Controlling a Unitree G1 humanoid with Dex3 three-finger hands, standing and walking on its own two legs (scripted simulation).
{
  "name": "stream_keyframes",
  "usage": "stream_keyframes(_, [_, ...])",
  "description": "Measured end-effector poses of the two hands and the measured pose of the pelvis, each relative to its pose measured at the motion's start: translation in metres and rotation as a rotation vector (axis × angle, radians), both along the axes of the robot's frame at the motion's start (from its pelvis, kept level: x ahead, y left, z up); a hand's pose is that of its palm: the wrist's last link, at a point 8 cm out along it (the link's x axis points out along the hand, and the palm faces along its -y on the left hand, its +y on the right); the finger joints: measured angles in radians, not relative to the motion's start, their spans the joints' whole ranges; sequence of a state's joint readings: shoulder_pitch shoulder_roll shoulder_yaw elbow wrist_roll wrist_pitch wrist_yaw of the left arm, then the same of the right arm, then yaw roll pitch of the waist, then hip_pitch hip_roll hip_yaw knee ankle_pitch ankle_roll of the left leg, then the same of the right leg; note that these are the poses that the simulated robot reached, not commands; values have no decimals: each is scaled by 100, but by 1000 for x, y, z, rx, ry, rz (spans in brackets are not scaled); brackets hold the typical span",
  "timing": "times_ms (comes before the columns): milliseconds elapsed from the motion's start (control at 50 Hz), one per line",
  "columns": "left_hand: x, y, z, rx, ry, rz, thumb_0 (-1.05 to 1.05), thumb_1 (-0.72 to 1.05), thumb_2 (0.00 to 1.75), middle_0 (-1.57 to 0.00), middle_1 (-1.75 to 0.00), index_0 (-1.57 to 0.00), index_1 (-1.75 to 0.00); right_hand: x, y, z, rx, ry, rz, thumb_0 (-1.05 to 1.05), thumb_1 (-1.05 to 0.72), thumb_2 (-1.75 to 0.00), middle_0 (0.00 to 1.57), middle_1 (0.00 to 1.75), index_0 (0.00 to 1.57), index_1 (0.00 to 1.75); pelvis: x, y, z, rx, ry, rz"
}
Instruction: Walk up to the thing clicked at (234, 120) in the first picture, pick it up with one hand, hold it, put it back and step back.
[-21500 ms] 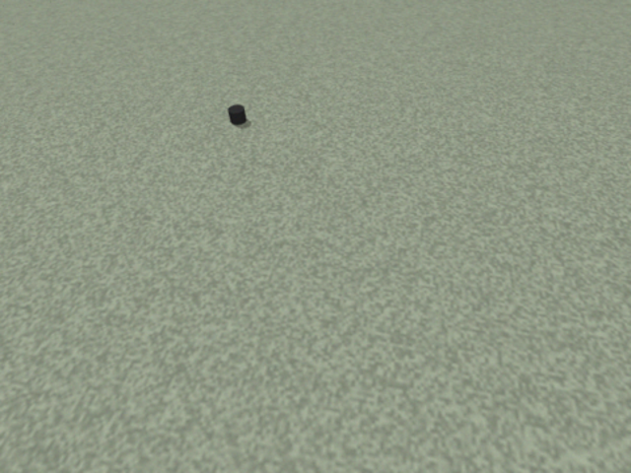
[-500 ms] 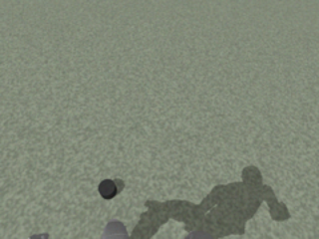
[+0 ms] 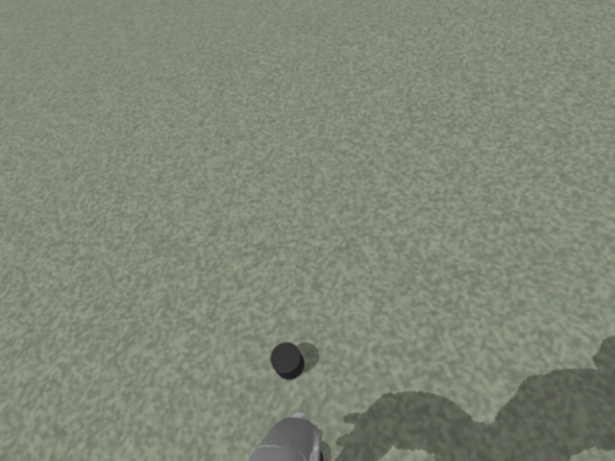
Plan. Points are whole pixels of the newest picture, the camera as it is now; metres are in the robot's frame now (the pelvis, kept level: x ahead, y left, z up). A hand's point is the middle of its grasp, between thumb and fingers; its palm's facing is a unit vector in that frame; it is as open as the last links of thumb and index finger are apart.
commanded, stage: walk up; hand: left
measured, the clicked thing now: (287, 361) +0.44 +0.23 -0.71
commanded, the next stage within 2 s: none
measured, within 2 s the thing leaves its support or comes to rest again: neither
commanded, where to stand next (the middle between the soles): +0.06 -0.01 m, yaw -1 degrees
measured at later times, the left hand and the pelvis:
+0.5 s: hand out of the picture +0.02 +0.30 -0.18, palm faces -0.06 -0.93 -0.35, open 7.4 cm; pelvis -0.04 +0.02 -0.01, yaw -3 degrees
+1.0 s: hand out of the picture +0.03 +0.35 -0.12, palm faces -0.03 -0.88 -0.47, open 7.4 cm; pelvis -0.01 +0.04 +0.00, yaw -1 degrees
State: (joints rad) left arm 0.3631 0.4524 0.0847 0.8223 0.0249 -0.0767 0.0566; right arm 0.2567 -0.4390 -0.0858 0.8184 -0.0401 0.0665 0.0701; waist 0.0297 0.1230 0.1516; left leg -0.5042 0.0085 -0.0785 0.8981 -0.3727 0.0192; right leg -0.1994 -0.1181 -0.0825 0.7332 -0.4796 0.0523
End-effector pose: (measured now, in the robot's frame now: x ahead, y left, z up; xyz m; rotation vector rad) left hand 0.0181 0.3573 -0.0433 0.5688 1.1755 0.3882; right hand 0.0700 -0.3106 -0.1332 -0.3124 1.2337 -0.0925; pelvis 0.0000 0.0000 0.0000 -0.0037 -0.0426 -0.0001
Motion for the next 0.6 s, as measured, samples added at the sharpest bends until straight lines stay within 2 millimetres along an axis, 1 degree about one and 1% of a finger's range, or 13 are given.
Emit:
stream_keyframes(40, [2,13,-13,-22,8,9,1,90,89,-21,-30,-21,-30,25,13,3,-14,-43,23,1,-91,-90,20,30,20,30,4,12,-6,-4,4,12])
stream_keyframes(80, [7,23,-31,-50,17,19,1,90,89,-20,-30,-21,-30,45,25,8,-36,-93,42,1,-91,-90,20,30,20,30,4,23,-11,25,-14,16])
stream_keyframes(120, [13,24,-44,-88,10,37,1,90,89,-20,-30,-21,-30,59,35,15,-58,-140,60,1,-91,-90,20,30,20,30,3,33,-12,4,-24,26])
stream_keyframes(160, [20,19,-52,-134,3,38,1,90,89,-20,-30,-21,-29,66,44,26,-70,-162,56,0,-91,-90,20,30,20,30,3,39,-7,-17,-24,37])
stream_keyframes(220, [29,11,-62,-203,-8,25,1,90,89,-20,-30,-21,-29,73,55,43,-87,-187,53,0,-90,-90,20,30,20,30,3,43,-1,-13,-11,29])
stream_keyframes(280, [31,4,-73,-250,2,25,1,90,89,-20,-30,-21,-29,74,58,55,-116,-210,63,0,-90,-90,20,30,20,30,1,44,1,-16,-6,19])
stream_keyframes(340, [27,-2,-83,-276,26,23,1,90,89,-20,-30,-21,-30,68,52,63,-156,-225,60,0,-90,-90,20,30,20,30,-5,42,0,-14,-4,3])
stream_keyframes(400, [20,-6,-90,-286,57,12,0,90,89,-20,-30,-21,-30,53,39,67,-200,-230,40,0,-90,-90,20,30,21,30,-16,37,-2,-16,-3,-16])
stream_keyframes(500, [3,-15,-94,-285,89,-16,1,90,89,-20,-30,-21,-29,12,10,65,-243,-217,-3,0,-90,-90,20,30,21,30,-38,24,-8,-13,-2,-53])
stream_keyframes(560, [-10,-23,-90,-269,85,-37,1,90,89,-20,-30,-21,-29,-15,-10,56,-231,-200,-29,0,-90,-90,20,30,20,30,-47,13,-13,-12,-4,-77])
stream_keyframes(600, [-23,-28,-84,-247,76,-37,0,90,89,-20,-30,-21,-29,-32,-22,47,-218,-183,-54,0,-90,-90,20,30,20,30,-53,6,-15,-37,-20,-74])
